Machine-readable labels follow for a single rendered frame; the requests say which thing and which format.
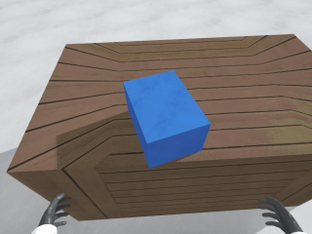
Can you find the left robot hand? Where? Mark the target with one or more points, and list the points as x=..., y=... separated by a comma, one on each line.
x=50, y=215

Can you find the carton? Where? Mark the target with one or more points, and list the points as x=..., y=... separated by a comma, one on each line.
x=168, y=121

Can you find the robot left forearm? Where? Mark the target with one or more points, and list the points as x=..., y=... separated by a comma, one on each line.
x=45, y=229

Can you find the right robot hand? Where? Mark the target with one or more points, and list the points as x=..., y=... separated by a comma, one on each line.
x=285, y=220

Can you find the pedestal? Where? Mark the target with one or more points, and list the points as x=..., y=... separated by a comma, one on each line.
x=256, y=91

